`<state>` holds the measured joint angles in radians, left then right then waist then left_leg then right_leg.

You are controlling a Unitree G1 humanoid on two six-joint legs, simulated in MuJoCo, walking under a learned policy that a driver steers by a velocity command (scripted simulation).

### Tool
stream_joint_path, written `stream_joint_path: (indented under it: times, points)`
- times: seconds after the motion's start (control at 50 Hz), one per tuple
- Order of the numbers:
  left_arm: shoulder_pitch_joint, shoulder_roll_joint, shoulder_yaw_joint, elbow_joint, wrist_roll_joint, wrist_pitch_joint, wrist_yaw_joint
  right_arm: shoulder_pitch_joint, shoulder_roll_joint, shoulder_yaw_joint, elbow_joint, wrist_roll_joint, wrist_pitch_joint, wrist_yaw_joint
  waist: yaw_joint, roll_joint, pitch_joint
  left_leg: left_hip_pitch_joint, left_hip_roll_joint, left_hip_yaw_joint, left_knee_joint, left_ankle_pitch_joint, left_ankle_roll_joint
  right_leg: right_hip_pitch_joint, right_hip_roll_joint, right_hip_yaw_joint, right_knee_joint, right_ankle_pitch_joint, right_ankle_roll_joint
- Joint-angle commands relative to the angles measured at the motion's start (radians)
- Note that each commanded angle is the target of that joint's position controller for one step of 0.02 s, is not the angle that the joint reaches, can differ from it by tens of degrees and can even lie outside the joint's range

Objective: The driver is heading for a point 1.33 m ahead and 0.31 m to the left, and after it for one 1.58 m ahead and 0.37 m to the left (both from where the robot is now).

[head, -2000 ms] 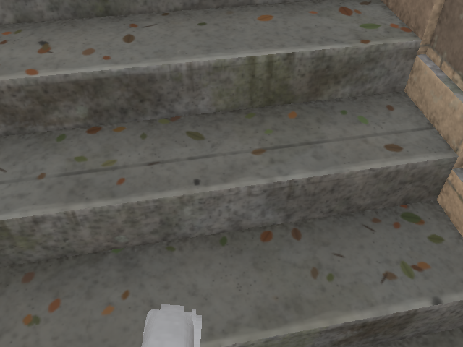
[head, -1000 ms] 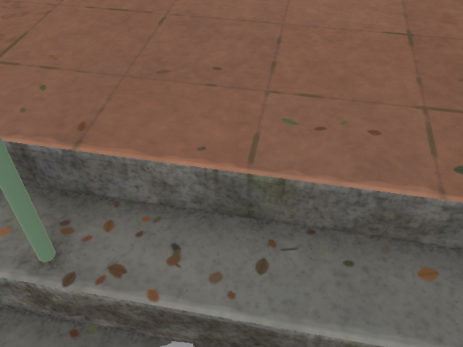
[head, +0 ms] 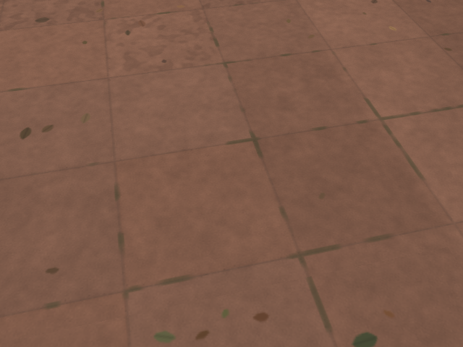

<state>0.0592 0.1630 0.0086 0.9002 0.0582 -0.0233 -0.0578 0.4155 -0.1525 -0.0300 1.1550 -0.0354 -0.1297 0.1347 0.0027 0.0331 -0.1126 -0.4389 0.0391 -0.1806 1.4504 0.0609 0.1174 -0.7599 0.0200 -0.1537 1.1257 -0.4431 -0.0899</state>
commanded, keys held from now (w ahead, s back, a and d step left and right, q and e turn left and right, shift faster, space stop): w+q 0.68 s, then w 0.06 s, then w+e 0.26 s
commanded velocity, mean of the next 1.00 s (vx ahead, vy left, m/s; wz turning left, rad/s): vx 0.50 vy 0.00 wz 0.34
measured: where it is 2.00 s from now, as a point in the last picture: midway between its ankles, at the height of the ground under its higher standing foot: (179, 150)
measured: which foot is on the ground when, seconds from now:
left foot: up 0.00-0.40, down 0.42-1.00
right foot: down 0.00-0.48, up 0.50-1.00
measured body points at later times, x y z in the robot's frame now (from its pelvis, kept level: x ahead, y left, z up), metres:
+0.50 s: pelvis +0.26 +0.08 +0.12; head +0.26 +0.08 +0.57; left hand +0.17 +0.26 -0.04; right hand +0.55 -0.03 +0.05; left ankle +0.33 +0.17 -0.48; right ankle +0.08 -0.09 -0.59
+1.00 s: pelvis +0.52 +0.14 +0.24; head +0.53 +0.14 +0.69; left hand +0.67 +0.42 +0.17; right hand +0.61 -0.08 +0.09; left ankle +0.33 +0.17 -0.48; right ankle +0.71 +0.09 -0.46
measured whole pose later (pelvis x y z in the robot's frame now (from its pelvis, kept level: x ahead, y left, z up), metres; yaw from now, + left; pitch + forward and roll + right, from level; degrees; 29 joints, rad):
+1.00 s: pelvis +0.52 +0.14 +0.24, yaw +22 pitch +4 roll +1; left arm -0.02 0.20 0.03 0.79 0.03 -0.06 -0.06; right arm 0.38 -0.18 -0.03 1.01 -0.03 -0.15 0.05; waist -0.06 0.00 -0.08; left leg 0.01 -0.09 -0.10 0.39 -0.45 0.07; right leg -0.63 -0.03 -0.05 0.61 0.01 -0.05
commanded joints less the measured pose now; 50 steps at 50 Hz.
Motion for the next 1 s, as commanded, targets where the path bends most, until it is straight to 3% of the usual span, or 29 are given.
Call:
stream_joint_path:
  times: [0.02,0.04,0.06,0.12,0.14,0.18,0.22,0.26,0.28,0.32,0.36,0.4,0.42,0.44,0.46,0.48,0.5,0.52,0.54,0.56,0.62,0.64,0.66,0.68,0.72,0.78,0.82,0.9,1.0]
  points:
    - [0.23,0.068,0.026,0.13,0.0,-0.013,-0.007,-0.07,0.034,-0.002,-0.075,0.039,-0.019,-0.031,0.012,-0.078,-0.06,-0.567,-0.083,-0.157,0.589,0.02,0.095,0.457,-0.302,0.612,-0.601,0.41,-0.061]
    - [0.155,0.001,0.004,0.131,0.015,-0.011,-0.016,-0.061,0.038,0.003,-0.073,0.05,-0.007,-0.036,-0.035,-0.016,-0.05,-0.599,-0.061,-0.146,0.586,0.044,0.115,0.4,-0.307,0.528,-0.611,0.472,-0.043]
    - [0.141,-0.033,-0.007,0.133,0.023,-0.017,-0.018,-0.083,0.036,0.008,-0.073,0.037,0.011,-0.04,-0.065,-0.005,-0.029,-0.628,-0.041,-0.101,0.531,0.021,0.126,0.371,-0.278,0.402,-0.632,0.482,-0.042]
    - [0.103,-0.057,-0.015,0.109,0.022,-0.043,0.005,-0.073,0.054,0.019,-0.065,0.018,0.046,-0.019,-0.102,-0.082,0.02,-0.655,0.016,0.004,0.574,-0.066,0.118,0.281,-0.205,0.168,-0.767,0.295,-0.074]
    - [0.178,-0.028,-0.009,0.133,0.03,-0.043,0.011,-0.128,0.05,0.033,-0.092,0.022,0.047,-0.008,-0.072,-0.124,0.04,-0.739,-0.014,0.077,0.855,-0.205,0.113,0.309,-0.243,0.206,-0.822,0.345,-0.131]
    - [0.291,-0.041,-0.027,0.199,0.06,-0.04,0.015,-0.269,0.05,0.06,-0.177,0.028,0.051,-0.022,-0.04,-0.083,0.078,-0.963,-0.029,0.039,0.951,-0.254,0.176,0.439,-0.271,0.192,-0.842,0.296,-0.135]
    - [0.39,-0.021,-0.041,0.255,0.098,-0.054,0.021,-0.435,0.019,0.073,-0.286,0.025,0.057,-0.042,0.002,-0.028,0.1,-1.073,-0.008,0.048,0.762,-0.214,0.23,0.58,-0.259,0.106,-0.867,0.309,-0.103]
    - [0.433,0.007,-0.048,0.252,0.103,-0.061,0.012,-0.529,-0.026,0.078,-0.355,0.022,0.073,-0.055,0.017,-0.019,0.082,-1.022,0.044,0.11,0.412,-0.088,0.184,0.622,-0.256,0.049,-0.937,0.301,-0.095]
    - [0.489,0.008,-0.053,0.26,0.111,-0.065,0.015,-0.572,-0.028,0.08,-0.378,0.018,0.091,-0.055,0.046,-0.075,0.086,-1.008,0.065,0.159,0.349,-0.058,0.158,0.629,-0.262,0.039,-0.975,0.299,-0.107]
    - [0.487,0.033,-0.058,0.239,0.078,-0.062,-0.016,-0.699,0.003,0.089,-0.428,0.004,0.142,-0.043,0.06,-0.12,0.122,-0.79,0.085,0.289,0.168,-0.243,0.119,0.504,-0.314,-0.006,-1.132,0.402,-0.15]
    - [0.455,0.097,-0.055,0.204,0.035,-0.099,-0.027,-0.638,-0.004,0.073,-0.433,0.0,0.151,-0.027,-0.008,-0.141,0.117,-0.536,0.006,0.366,0.095,-0.322,0.097,0.469,-0.333,-0.086,-1.082,0.943,-0.148]
    - [0.465,0.198,-0.018,0.191,0.012,-0.116,-0.018,-0.579,-0.011,0.058,-0.432,0.004,0.14,-0.021,-0.054,-0.171,0.075,-0.492,-0.079,0.376,-0.123,-0.497,0.08,0.738,-0.357,-0.107,-0.933,1.43,-0.13]
    - [0.449,0.231,-0.001,0.183,0.006,-0.113,-0.015,-0.497,-0.015,0.049,-0.413,0.009,0.125,-0.024,-0.086,-0.205,0.044,-0.451,-0.12,0.37,-0.241,-0.526,0.083,0.854,-0.366,-0.112,-0.829,1.606,-0.124]
    - [0.446,0.233,0.008,0.161,0.026,-0.113,-0.011,-0.411,-0.045,0.036,-0.395,0.006,0.107,-0.04,-0.091,-0.215,-0.045,-0.282,-0.132,0.326,-0.244,-0.366,0.106,0.84,-0.353,-0.118,-0.723,1.747,-0.104]
    - [0.51,0.179,0.007,0.151,0.059,-0.122,-0.007,-0.306,-0.077,0.027,-0.369,0.037,0.094,-0.061,-0.076,-0.149,-0.176,0.056,-0.12,0.158,-0.244,-0.254,0.14,0.593,-0.303,-0.07,-0.57,1.663,-0.06]
    - [0.463,0.177,0.008,0.137,0.068,-0.119,-0.02,-0.122,-0.139,-0.002,-0.312,0.033,0.098,-0.078,-0.16,-0.088,-0.19,0.26,-0.111,-0.018,-0.431,-0.385,0.148,0.386,-0.223,-0.032,-0.379,1.352,-0.042]
    - [0.339,0.095,0.008,0.098,0.057,-0.105,-0.046,0.06,-0.224,-0.018,-0.244,-0.015,0.098,-0.082,-0.205,0.091,-0.169,0.426,-0.005,-0.349,-0.741,-0.529,0.216,0.05,-0.037,0.048,-0.053,0.446,0.007]
    - [0.335,0.112,0.024,0.079,0.005,-0.076,-0.055,0.117,-0.303,-0.058,-0.237,-0.028,0.087,-0.095,-0.188,0.118,-0.211,0.368,0.079,-0.665,-0.969,-0.582,0.175,-0.015,0.005,0.303,0.391,0.401,0.006]
    - [0.282,0.082,0.025,0.055,-0.001,-0.081,-0.041,0.084,-0.266,-0.056,-0.204,-0.018,0.065,-0.108,-0.16,0.136,-0.118,0.256,0.073,-0.626,-0.975,-0.665,0.112,-0.112,0.015,0.426,0.592,0.465,-0.008]
    - [0.243,0.055,0.015,0.042,-0.003,-0.096,-0.028,0.012,-0.199,-0.041,-0.186,-0.005,0.052,-0.106,-0.106,0.07,-0.042,0.145,0.066,-0.567,-0.938,-0.55,0.107,-0.154,0.024,0.433,0.713,0.477,-0.013]
    - [0.166,0.014,-0.025,-0.032,0.0,-0.093,0.007,-0.218,-0.056,0.008,-0.162,-0.006,0.05,-0.085,0.057,-0.08,-0.033,-0.002,0.039,-0.391,-0.912,-0.305,0.09,-0.284,0.016,0.419,0.829,0.413,-0.065]
    - [0.159,0.054,-0.017,-0.04,0.009,-0.081,0.013,-0.244,-0.054,0.012,-0.15,-0.026,0.039,-0.079,0.092,-0.11,-0.025,-0.024,0.023,-0.318,-0.918,-0.188,0.088,-0.311,0.002,0.387,0.756,0.421,-0.047]
    - [0.148,0.094,-0.004,-0.044,-0.007,-0.073,0.015,-0.309,-0.087,-0.001,-0.191,-0.027,0.022,-0.071,0.118,-0.081,-0.012,-0.089,0.018,-0.225,-0.952,-0.13,0.081,-0.256,-0.038,0.326,0.661,0.339,-0.014]
    - [0.118,0.116,0.0,-0.054,0.003,-0.071,0.023,-0.321,-0.097,-0.005,-0.21,-0.022,0.01,-0.075,0.112,-0.072,-0.03,-0.136,-0.031,-0.146,-0.98,-0.179,0.078,-0.19,-0.054,0.29,0.553,0.322,0.014]
    - [0.098,0.118,0.006,-0.06,0.015,-0.087,0.036,-0.23,-0.095,0.0,-0.218,-0.021,-0.025,-0.097,0.07,-0.03,-0.005,-0.151,-0.063,-0.092,-1.025,-0.146,0.06,-0.121,-0.082,0.234,0.452,0.37,0.065]
    - [-0.031,0.082,-0.001,-0.107,0.019,-0.081,0.011,-0.026,-0.108,-0.007,-0.188,-0.021,-0.035,-0.106,-0.033,-0.014,0.025,0.085,0.004,-0.085,-1.032,0.064,0.116,-0.177,-0.13,0.197,0.094,0.472,0.12]
    - [-0.119,0.061,-0.003,-0.131,0.023,-0.063,-0.004,0.027,-0.109,-0.01,-0.188,0.015,-0.033,-0.095,-0.069,0.007,0.073,0.107,0.037,-0.084,-1.064,0.053,0.13,-0.098,-0.141,0.165,-0.158,0.535,0.124]
    - [-0.244,0.107,0.021,-0.189,-0.004,-0.037,-0.009,0.068,-0.155,-0.024,-0.159,0.023,-0.036,-0.079,-0.085,0.056,0.153,0.276,0.139,-0.114,-1.128,0.151,0.097,-0.034,-0.106,0.125,-0.392,0.527,0.079]
    - [-0.172,0.172,0.076,-0.193,-0.053,-0.06,0.017,-0.019,-0.219,-0.043,-0.157,0.001,-0.022,-0.091,-0.026,0.047,0.071,0.544,0.152,0.021,-1.03,0.682,0.004,0.218,-0.005,0.063,-0.602,0.44,0.0]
